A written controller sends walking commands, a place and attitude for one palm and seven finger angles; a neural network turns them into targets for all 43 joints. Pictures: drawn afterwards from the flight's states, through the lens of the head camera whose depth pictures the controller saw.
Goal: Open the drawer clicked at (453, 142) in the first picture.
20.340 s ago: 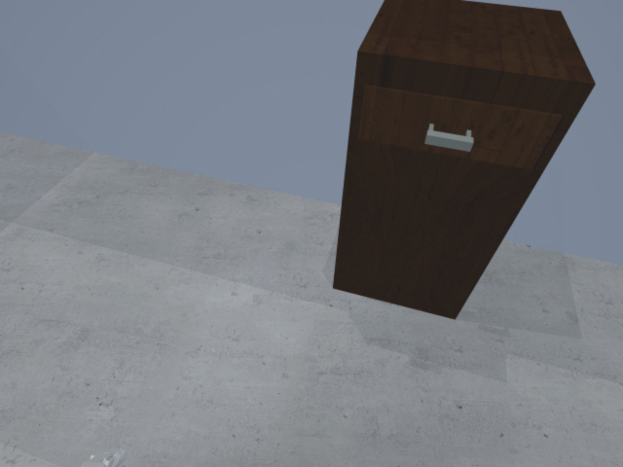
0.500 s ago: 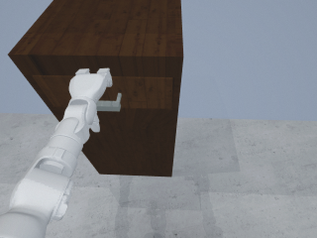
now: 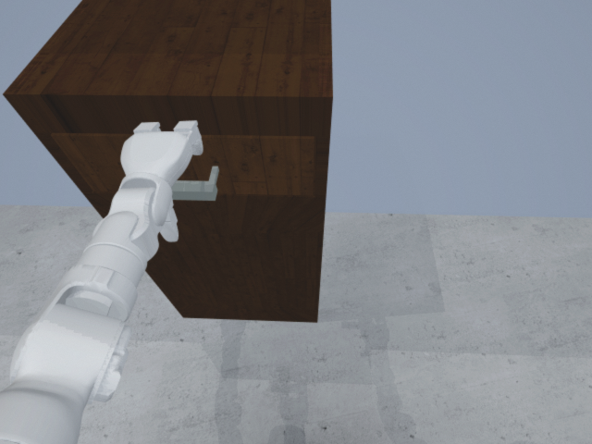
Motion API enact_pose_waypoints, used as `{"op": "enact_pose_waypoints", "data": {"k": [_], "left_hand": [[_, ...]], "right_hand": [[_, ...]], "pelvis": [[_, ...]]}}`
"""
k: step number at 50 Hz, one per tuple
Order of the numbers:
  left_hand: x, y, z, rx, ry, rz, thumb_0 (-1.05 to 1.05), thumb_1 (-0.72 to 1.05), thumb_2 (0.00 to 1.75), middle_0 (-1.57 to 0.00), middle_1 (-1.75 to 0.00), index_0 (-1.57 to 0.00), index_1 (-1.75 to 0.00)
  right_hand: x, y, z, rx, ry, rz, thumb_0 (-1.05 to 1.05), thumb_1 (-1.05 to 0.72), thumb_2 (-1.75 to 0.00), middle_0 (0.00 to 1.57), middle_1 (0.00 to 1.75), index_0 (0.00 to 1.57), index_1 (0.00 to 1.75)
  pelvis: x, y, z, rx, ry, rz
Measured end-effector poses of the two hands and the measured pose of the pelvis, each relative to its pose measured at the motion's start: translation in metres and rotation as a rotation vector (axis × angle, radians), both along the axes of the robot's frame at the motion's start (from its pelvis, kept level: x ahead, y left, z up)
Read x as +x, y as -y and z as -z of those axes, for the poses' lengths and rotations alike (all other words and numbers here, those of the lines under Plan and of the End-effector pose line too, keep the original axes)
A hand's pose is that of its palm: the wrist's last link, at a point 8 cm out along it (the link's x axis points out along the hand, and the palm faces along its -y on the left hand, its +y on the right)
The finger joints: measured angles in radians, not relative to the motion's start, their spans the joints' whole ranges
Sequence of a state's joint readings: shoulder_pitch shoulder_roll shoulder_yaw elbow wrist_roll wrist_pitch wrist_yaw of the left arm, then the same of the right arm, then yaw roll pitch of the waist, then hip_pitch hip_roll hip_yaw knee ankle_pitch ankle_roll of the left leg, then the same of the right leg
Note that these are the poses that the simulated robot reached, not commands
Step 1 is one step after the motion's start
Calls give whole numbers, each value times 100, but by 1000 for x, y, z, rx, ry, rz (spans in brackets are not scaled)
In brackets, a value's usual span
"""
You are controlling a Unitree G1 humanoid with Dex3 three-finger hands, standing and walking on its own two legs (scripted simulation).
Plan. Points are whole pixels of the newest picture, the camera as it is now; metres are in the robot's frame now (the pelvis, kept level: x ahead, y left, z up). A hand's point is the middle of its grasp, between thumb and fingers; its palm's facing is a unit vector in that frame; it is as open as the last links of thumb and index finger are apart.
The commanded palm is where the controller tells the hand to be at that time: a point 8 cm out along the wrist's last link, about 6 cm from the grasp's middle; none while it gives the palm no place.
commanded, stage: re-aim the fingers above the handle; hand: left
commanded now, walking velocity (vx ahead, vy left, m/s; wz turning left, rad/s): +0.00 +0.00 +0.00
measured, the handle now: (187, 180) +0.53 +0.17 +0.01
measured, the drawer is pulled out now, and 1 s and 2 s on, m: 0.00 0.00 0.00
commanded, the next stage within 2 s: lower the fingers behind the handle in 1.62 s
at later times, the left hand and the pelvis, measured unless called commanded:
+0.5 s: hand (166, 189) +0.47 +0.18 +0.06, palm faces -0.08 -0.03 -1.00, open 13.8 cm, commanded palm +0.45 +0.18 +0.13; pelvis +0.00 +0.01 +0.00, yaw +0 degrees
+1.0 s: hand (157, 189) +0.46 +0.19 +0.07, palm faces -0.08 -0.01 -1.00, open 13.8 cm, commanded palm +0.45 +0.18 +0.13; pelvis +0.00 +0.01 +0.00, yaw +0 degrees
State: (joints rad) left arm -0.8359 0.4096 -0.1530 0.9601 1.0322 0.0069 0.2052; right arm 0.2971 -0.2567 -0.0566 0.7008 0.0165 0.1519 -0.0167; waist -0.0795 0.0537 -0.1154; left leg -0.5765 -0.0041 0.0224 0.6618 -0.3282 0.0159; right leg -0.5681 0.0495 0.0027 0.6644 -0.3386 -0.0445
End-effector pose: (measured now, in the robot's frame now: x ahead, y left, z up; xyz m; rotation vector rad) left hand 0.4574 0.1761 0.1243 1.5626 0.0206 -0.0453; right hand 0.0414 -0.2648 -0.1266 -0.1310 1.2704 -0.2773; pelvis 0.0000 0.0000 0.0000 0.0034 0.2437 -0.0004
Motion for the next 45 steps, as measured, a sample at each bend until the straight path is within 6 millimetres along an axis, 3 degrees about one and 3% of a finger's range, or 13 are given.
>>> {"op": "enact_pose_waypoints", "data": {"k": [5, 9, 20, 31, 39, 45], "left_hand": [[0, 17, 3, -39, -36, 66, 0, -49, 30, -32, -120, -32, -120], [0, 18, 5, -54, -8, 97, 0, -49, 30, -32, -120, -32, -120], [-3, -23, 3, 15, 13, -30, 0, -49, 30, -32, -120, -32, -120], [-5, 12, 1, -67, 19, 140, 0, -49, 30, -32, -120, -32, -120], [1, 4, 1, -24, 77, 67, 0, -49, 30, -37, -124, -33, -122], [-2, -22, 3, -1, 5, -54, 0, -49, 30, -34, -122, -33, -121]], "right_hand": [[-15, -2, -2, -1, -23, 28, 0, -91, -90, 20, 30, 20, 30], [-20, -2, -4, -14, -21, 44, 0, -91, -90, 20, 30, 21, 30], [-13, -3, -4, -12, -12, 25, 0, -91, -90, 20, 30, 20, 30], [13, -8, -12, -41, 63, -5, 0, -91, -90, 20, 30, 21, 30], [9, -19, -3, -1, 53, -4, 0, -91, -90, 20, 30, 20, 30], [-4, -23, -3, 13, 29, 22, 0, -91, -90, 20, 30, 21, 30]], "pelvis": [[2, -1, -2, 1, 9, 9], [1, -1, -1, 2, 7, 20], [1, -6, -1, -4, -2, 13], [1, -13, 0, -7, 12, 6], [-2, -16, 2, -5, -10, 26], [-2, -14, -1, -4, 4, 26]]}}
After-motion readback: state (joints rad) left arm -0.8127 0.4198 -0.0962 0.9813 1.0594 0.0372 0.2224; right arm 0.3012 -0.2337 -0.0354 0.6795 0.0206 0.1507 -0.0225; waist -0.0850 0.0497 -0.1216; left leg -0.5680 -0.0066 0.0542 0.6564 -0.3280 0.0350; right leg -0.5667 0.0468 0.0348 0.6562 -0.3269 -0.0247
